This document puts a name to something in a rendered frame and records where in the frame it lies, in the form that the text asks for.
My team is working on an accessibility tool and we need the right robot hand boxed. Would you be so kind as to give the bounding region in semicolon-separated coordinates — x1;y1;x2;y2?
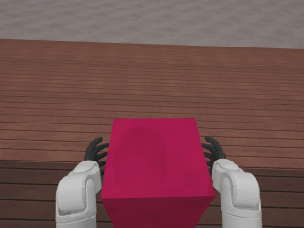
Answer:
201;136;226;177

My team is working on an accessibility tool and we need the right robot forearm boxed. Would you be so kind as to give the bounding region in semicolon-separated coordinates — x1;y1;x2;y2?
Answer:
212;159;263;228

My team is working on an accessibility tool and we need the carton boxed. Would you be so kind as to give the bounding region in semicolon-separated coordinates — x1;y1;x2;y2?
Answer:
100;118;216;228

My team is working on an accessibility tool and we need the left robot hand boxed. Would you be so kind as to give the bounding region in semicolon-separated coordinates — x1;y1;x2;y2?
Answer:
84;137;109;176

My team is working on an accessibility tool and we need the left robot forearm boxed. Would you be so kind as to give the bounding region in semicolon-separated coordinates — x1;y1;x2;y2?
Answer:
55;160;102;228

